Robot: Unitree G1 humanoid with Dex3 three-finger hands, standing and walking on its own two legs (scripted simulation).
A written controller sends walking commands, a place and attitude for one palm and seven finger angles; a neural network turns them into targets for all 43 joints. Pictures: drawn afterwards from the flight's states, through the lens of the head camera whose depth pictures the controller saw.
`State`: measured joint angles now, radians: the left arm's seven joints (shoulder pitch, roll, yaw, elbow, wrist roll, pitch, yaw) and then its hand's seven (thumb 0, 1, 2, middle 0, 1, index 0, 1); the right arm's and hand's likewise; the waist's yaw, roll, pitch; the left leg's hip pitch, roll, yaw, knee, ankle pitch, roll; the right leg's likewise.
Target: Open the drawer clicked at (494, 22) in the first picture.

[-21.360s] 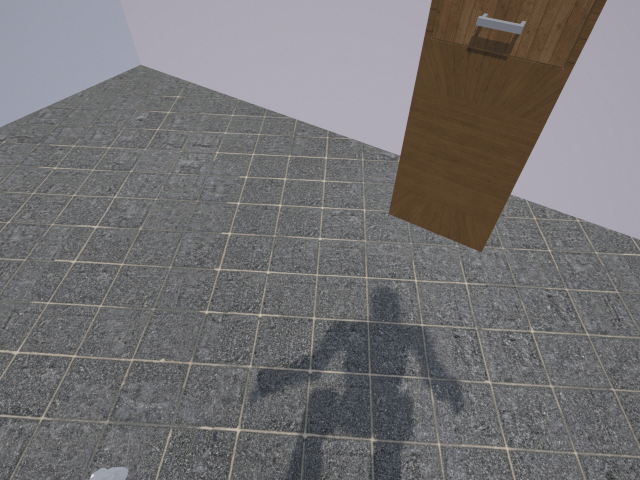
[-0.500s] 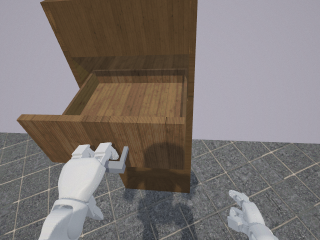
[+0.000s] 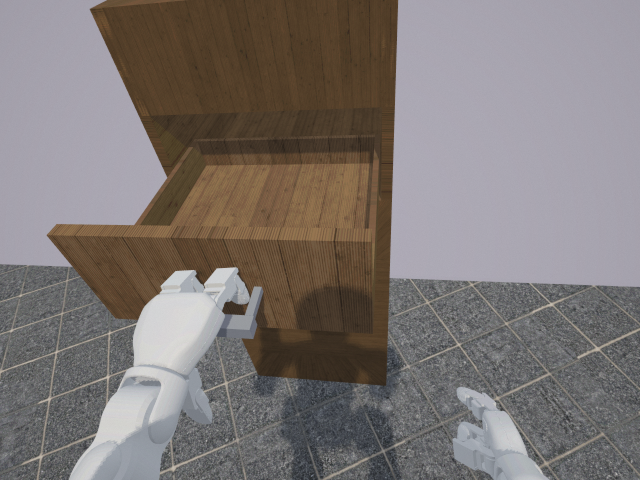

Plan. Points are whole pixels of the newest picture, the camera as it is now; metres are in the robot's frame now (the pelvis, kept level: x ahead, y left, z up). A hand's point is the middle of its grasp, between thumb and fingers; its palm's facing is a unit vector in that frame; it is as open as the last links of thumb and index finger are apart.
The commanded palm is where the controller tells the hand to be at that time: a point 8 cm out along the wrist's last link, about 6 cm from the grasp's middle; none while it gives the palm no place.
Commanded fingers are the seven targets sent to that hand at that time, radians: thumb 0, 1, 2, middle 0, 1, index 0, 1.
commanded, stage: lift the hand off the handle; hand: left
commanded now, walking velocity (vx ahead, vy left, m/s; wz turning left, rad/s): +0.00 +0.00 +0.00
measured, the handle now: (210, 309) +0.27 +0.19 +0.10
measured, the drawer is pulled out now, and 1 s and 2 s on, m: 0.29 0.29 0.29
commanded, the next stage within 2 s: draw the hand back to the body in 1.08 s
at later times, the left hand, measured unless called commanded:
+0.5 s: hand (183, 307) +0.24 +0.19 +0.15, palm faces +0.14 -0.10 -0.98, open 13.5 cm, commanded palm +0.20 +0.19 +0.24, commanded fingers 0.00 -0.50 0.30 -0.30 -1.20 -0.30 -1.20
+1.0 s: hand (167, 219) +0.27 +0.18 +0.26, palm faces +0.35 -0.12 -0.93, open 13.8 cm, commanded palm +0.20 +0.18 +0.30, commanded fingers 0.00 -0.50 0.30 -0.30 -1.20 -0.30 -1.20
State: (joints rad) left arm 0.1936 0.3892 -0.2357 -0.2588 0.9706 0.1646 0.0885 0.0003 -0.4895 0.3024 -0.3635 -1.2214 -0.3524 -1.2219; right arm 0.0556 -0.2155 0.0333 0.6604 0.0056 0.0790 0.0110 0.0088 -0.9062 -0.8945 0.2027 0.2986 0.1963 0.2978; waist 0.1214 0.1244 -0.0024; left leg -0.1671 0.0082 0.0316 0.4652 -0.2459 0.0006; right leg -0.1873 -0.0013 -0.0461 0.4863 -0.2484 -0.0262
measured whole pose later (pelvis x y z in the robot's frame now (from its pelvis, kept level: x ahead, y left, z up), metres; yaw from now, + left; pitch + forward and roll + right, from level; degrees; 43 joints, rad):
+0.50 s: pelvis +0.00 +0.00 +0.00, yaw +0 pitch -5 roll +0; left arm 0.12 0.49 -0.16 -0.40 0.86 0.17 -0.03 0.00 -0.49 0.30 -0.43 -1.25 -0.38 -1.23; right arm 0.02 -0.25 0.03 0.66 0.02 0.07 0.03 0.01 -0.91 -0.89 0.20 0.30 0.19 0.30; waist 0.13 0.15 0.01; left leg -0.11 0.01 0.03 0.40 -0.21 0.00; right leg -0.12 0.00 -0.05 0.42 -0.22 -0.03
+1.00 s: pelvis -0.01 +0.00 +0.00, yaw +0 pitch -4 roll +1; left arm -0.17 0.54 -0.05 -0.44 0.77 0.27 -0.15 0.00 -0.49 0.30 -0.36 -1.21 -0.32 -1.20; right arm -0.01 -0.25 0.07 0.63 0.06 0.12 0.06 0.01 -0.91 -0.89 0.20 0.30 0.20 0.30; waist 0.11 0.16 -0.01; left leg -0.14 0.00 0.04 0.42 -0.20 0.00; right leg -0.18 -0.01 -0.04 0.46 -0.21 -0.02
